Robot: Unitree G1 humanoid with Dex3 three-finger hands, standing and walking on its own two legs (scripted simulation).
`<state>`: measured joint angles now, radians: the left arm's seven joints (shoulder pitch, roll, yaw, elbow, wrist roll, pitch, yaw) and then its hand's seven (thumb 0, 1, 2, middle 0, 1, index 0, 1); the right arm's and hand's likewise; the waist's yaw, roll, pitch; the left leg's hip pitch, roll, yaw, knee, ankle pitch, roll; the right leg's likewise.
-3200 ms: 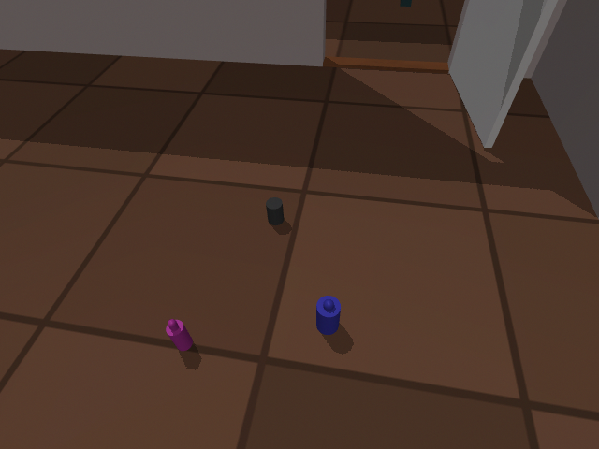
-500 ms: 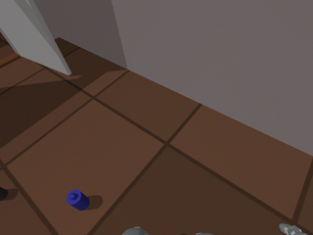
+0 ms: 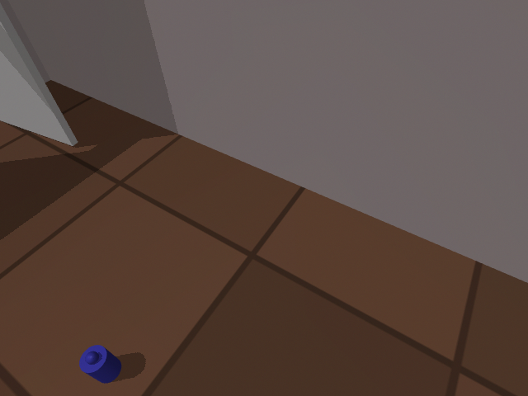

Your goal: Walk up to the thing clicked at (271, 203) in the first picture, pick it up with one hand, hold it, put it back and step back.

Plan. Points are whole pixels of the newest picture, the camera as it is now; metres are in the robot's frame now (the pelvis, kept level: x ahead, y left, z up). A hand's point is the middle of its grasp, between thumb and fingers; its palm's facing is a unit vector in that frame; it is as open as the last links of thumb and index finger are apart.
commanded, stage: walk up
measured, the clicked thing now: out of the picture +0.42 +1.13 -0.70
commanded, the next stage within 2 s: stand in 0.32 s
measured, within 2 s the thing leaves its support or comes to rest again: neither
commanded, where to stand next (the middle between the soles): +0.07 +0.02 m, yaw +1 degrees
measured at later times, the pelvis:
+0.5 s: pelvis +0.01 +0.01 +0.02, yaw -1 degrees
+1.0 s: pelvis +0.02 +0.01 +0.02, yaw +1 degrees
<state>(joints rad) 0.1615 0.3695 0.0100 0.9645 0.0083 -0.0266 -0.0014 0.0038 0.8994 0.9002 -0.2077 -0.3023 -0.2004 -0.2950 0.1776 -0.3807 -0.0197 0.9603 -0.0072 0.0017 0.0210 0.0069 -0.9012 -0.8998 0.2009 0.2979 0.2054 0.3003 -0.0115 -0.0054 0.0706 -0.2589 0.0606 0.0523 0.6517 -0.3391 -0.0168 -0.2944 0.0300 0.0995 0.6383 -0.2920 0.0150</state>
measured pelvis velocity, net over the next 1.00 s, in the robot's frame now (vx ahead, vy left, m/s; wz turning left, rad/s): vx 0.02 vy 0.01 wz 0.02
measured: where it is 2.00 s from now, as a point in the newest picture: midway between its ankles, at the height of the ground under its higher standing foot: outside the picture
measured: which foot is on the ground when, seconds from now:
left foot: down 0.00-1.00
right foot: down 0.00-1.00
